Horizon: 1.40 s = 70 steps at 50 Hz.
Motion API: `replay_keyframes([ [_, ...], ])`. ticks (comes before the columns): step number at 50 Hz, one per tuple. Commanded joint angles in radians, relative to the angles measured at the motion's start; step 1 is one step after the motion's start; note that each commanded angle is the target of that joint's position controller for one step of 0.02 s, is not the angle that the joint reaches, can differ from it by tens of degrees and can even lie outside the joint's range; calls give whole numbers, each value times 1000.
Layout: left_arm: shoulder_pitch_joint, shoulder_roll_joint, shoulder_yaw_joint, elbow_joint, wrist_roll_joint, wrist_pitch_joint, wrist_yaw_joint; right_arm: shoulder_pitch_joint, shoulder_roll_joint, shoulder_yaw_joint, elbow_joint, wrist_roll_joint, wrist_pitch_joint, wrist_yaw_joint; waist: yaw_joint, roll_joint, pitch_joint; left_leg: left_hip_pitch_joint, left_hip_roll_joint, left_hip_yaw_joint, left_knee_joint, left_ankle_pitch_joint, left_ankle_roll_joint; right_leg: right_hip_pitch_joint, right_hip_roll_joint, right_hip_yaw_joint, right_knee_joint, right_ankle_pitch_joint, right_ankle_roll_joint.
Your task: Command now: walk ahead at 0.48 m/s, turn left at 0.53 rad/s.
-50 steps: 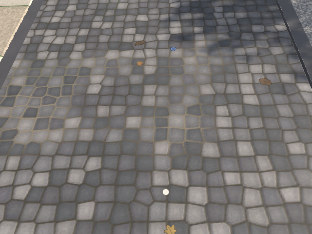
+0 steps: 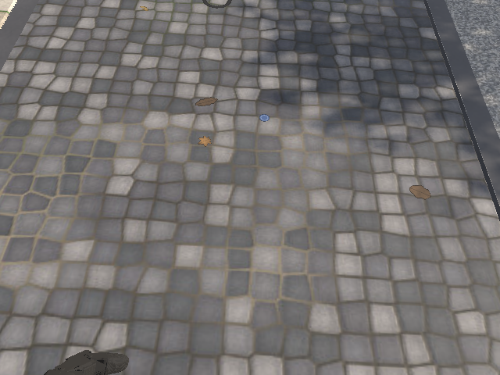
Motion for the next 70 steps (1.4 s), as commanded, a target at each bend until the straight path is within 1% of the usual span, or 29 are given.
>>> replay_keyframes([
  [1, -115, 84, 12, -112, -12, -25, 11, 11, -187, -43, -39, -3, -9, -15, 29, 144, 19, -73, 231, -140, 57, 786, 43, 138, 60, -29, -125, 35, -35],
  [3, 91, 144, 35, -48, -16, -32, 34, -49, -209, -47, -55, -5, -16, -10, 119, 135, -86, -109, 200, -126, 250, 993, -2, 428, 101, -24, -166, -18, -75],
  [4, 246, 168, 47, -11, -15, -42, 50, -82, -217, -49, -64, 3, -23, -1, 201, 116, -162, -180, 160, -102, 443, 927, -21, 633, 53, 8, -219, 21, -99],
  [5, 394, 228, 66, 0, 12, -52, 70, -72, -156, -35, -92, 10, -34, 6, 238, 16, -292, -306, 104, -56, 693, 599, -24, 849, -159, 216, -242, -214, -135],
  [6, 364, 289, 80, -12, 35, -44, 71, 64, -46, -14, -111, 38, -22, 1, 138, -221, -390, -588, -39, 55, 987, -241, -43, 1029, -442, 676, -320, -251, -244],
  [7, 310, 225, 79, -17, 5, -30, 64, 40, -160, -28, -97, -4, -7, -4, 126, -111, -330, -658, 38, 74, 1073, -172, -31, 905, -413, 770, -374, -356, -265],
  [8, 235, 134, 60, -26, -4, -30, 61, -37, -171, -34, -96, -14, -1, 3, 108, -24, -176, -661, 83, 92, 1058, -66, -34, 748, -364, 595, -404, -361, -246],
  [10, 214, 72, 44, -5, 1, -42, 54, -104, -137, -30, -101, -25, 8, 22, 93, -6, -60, -626, 128, 110, 987, 1, -41, 574, -264, 371, -459, -185, -212],
  [17, 315, 79, 46, 99, -31, -82, 28, -278, -79, 1, -169, -52, 23, 52, 62, -41, 0, -673, 178, 192, 711, 96, -91, 495, -176, 183, -546, 93, -257],
  [20, 361, 99, 56, 126, -29, -69, 29, -419, -49, 27, -213, -37, 11, 58, 95, -38, 17, -593, 165, 237, 499, 200, -123, 448, -129, 133, -543, 127, -235],
  [24, 428, 136, 70, 155, -27, -56, 29, -498, -81, 28, -241, -25, -3, 43, 121, -39, 0, -512, 134, 246, 383, 227, -125, 500, -156, 179, -476, 201, -216],
  [26, 428, 147, 75, 159, -24, -50, 33, -470, -101, 21, -240, -24, -13, 32, 99, -46, -13, -438, 122, 237, 321, 175, -109, 524, -167, 214, -414, 203, -200],
  [28, 424, 130, 73, 160, -32, -48, 33, -285, -152, -2, -183, -40, -34, 10, 19, 19, -101, -155, 133, 208, 209, 167, -72, 461, -90, 167, -171, 238, -162],
  [29, 394, 79, 60, 116, -42, -54, 32, -116, -232, -23, -171, -63, -43, -5, -56, 133, -234, 59, 362, -23, 162, 2, -18, 323, -20, 104, 102, 26, -133],
  [30, 478, -8, 44, 80, -61, -48, 37, -90, -323, -47, -167, -62, -26, -11, -15, 327, -306, 211, 585, -379, 51, -112, 74, 46, 100, 0, 355, -451, -106],
  [31, 456, 90, 67, 107, -33, -26, 47, -131, -237, -36, -173, -41, -15, -9, -3, 190, -220, 108, 560, -417, 21, -225, 93, -28, 43, 48, 469, -435, -115],
  [32, 409, 91, 75, 108, -26, -20, 38, -202, -157, -14, -183, -33, -18, -5, 28, 120, -104, 3, 504, -276, 6, -183, 73, -33, 4, 70, 479, -344, -118],
  [35, 375, 51, 77, 108, -9, 5, 16, -253, -83, 2, -169, -26, -40, -3, 82, 155, -22, -156, 393, 16, -43, 149, 20, 37, -49, 50, 434, -235, -87],
  [39, 279, 21, 75, 65, -2, 30, -6, -195, -98, -10, -132, -12, -67, -2, 93, 127, -19, -140, 388, 160, -63, 385, 33, -30, -58, 34, 435, -134, -63],
  [48, -21, 7, 47, -57, 2, 27, -42, -106, -147, -27, -72, -16, -53, -9, 41, 120, 53, -89, 381, 385, -53, 509, 8, 42, -38, -96, 5, 18, -95],
  [51, -13, 29, 55, -67, 9, 28, -33, -82, -181, -34, -53, -18, -33, -17, 58, 133, 24, -2, 394, 439, 89, 847, -11, 133, 29, -150, -58, -110, -151],
  [53, 143, 62, 74, -28, 11, 18, -18, -77, -213, -41, -48, -18, -12, -20, 128, 137, -78, 3, 391, 463, 366, 1026, -18, 324, 108, -163, -109, -189, -201],
  [54, 310, 96, 95, 28, 19, 9, -3, -85, -212, -39, -59, -17, -5, -19, 203, 89, -174, -113, 370, 481, 610, 882, -45, 557, 119, -124, -179, -160, -235],
  [55, 396, 205, 127, 42, 26, 9, 14, -51, -128, -19, -107, -12, -8, -10, 204, -67, -286, -436, 306, 474, 932, 337, -87, 858, -135, 228, -211, -319, -312],
  [56, 374, 289, 144, 12, -9, 19, 20, -97, -117, -20, -182, -12, -18, 5, 175, -192, -365, -747, 102, 325, 1206, -243, -138, 1000, -342, 770, -379, -265, -441],
  [57, 382, 257, 139, 21, -21, 30, 29, -230, -166, -28, -205, -19, -25, 8, 212, -32, -257, -863, 157, 194, 1216, -146, -129, 956, -308, 653, -414, -162, -412],
  [59, 283, 139, 106, 36, -24, 18, 42, -198, -128, -13, -176, -6, -40, 9, 113, 53, -74, -774, 239, 198, 1039, 1, -114, 688, -232, 385, -421, 101, -333],
  [61, 224, 70, 79, 36, -26, -6, 42, -122, -107, -8, -135, -34, -6, 15, 48, 41, -68, -622, 261, 199, 945, 18, -121, 550, -161, 240, -454, 243, -282],
  [70, 361, 84, 69, 125, -22, -57, 37, -323, -86, -11, -163, -12, 26, 40, 111, -4, 30, -775, 204, 180, 681, 294, -98, 620, -127, 33, -568, 300, -170],
])
Velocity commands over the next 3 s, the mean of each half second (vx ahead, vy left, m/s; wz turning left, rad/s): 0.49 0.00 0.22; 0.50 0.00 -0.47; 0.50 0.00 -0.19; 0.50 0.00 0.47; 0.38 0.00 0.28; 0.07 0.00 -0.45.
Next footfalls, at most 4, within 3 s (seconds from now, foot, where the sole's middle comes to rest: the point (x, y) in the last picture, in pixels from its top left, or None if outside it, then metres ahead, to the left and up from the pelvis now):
0.10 right None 0.25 -0.10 -0.77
0.58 left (178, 374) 0.45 0.14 -0.77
1.08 right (264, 280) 0.70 -0.11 -0.77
1.66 left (242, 188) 1.03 -0.07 -0.77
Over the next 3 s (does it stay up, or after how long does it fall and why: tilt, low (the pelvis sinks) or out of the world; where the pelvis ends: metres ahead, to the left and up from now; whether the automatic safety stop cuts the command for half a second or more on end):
stays up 1.31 -0.15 -0.01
